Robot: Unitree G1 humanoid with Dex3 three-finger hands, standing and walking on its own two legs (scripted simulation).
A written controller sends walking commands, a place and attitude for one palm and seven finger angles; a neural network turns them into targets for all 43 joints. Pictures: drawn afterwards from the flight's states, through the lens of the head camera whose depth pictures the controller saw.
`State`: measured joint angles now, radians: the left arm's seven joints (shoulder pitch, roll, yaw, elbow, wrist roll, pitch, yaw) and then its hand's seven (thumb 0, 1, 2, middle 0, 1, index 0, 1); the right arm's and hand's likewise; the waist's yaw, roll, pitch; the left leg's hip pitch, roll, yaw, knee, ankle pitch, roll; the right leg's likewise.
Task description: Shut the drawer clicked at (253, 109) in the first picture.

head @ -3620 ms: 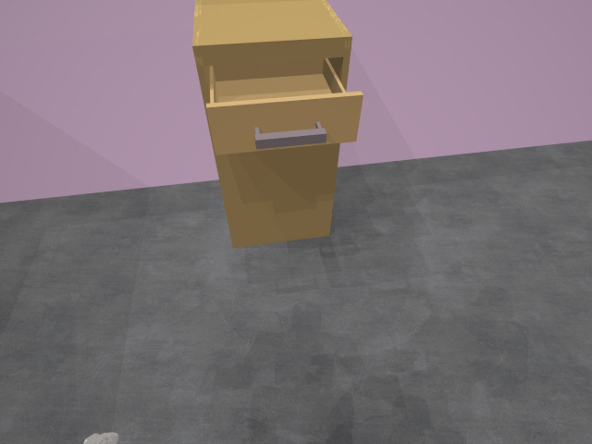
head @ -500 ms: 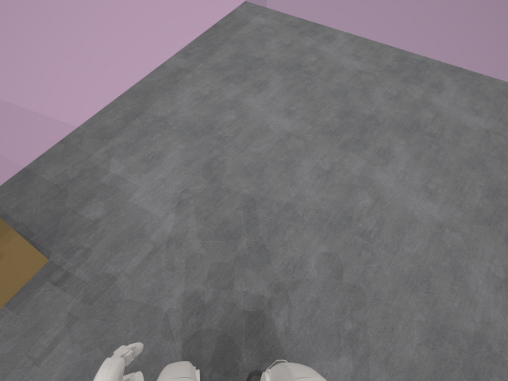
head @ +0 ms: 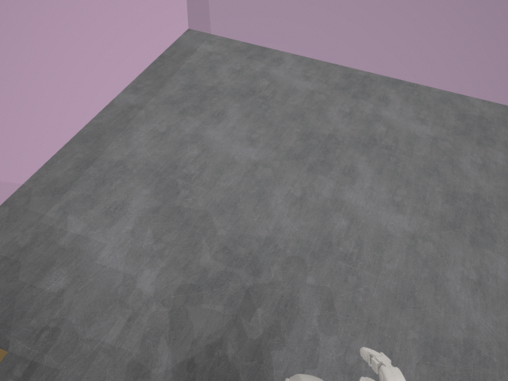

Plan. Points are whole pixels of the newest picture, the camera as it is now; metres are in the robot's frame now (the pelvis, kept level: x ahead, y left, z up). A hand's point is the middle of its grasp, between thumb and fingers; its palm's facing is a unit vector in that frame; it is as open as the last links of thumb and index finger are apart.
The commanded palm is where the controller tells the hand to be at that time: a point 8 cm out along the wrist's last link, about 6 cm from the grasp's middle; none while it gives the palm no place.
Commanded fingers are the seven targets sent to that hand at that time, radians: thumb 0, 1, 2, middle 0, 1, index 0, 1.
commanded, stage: walk to a spot facing it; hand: left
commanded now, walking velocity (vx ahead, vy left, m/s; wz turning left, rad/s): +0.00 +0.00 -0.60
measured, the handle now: out of the picture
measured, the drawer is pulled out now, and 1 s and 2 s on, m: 0.22 0.22 0.22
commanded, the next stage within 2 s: turn to face it in 0.36 s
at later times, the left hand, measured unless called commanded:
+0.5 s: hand (211, 324) +0.24 +0.10 -0.15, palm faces -0.31 -0.91 -0.28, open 7.4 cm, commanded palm none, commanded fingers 0.00 0.90 0.90 -0.20 -0.30 -0.20 -0.30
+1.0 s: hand (162, 378) +0.14 +0.17 -0.17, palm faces -0.10 -0.97 -0.24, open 7.3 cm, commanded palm none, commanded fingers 0.00 0.90 0.90 -0.20 -0.30 -0.20 -0.30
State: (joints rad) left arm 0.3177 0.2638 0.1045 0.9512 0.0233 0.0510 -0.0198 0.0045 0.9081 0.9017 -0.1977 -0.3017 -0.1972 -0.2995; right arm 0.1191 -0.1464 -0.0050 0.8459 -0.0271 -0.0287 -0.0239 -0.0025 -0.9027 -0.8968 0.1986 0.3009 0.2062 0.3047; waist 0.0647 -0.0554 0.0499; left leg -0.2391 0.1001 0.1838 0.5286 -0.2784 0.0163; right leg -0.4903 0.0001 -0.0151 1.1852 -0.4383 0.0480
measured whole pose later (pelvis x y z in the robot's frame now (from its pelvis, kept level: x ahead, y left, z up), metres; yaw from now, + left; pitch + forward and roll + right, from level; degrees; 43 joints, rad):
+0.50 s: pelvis +0.04 -0.05 -0.01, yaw -18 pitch -1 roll +1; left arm 0.11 0.21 0.06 0.88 0.01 0.02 0.01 0.00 0.91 0.90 -0.20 -0.30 -0.20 -0.30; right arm 0.26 -0.24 -0.07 0.96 -0.02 0.06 -0.03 0.00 -0.91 -0.90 0.19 0.30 0.20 0.30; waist -0.05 0.04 0.09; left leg -0.48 0.14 0.06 1.18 -0.42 -0.10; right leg -0.29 0.03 -0.05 0.57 -0.26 -0.07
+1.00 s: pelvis +0.05 -0.03 +0.00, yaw -9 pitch +1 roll -1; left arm 0.22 0.22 0.09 0.98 0.01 0.06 0.02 0.00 0.91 0.90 -0.20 -0.30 -0.20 -0.30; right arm 0.27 -0.15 -0.05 0.98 -0.03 0.03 -0.02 0.00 -0.91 -0.90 0.20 0.30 0.21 0.30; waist -0.02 -0.01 0.05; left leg -0.30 0.00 -0.01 0.48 -0.20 0.03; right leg -0.41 -0.03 -0.01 0.94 -0.45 0.06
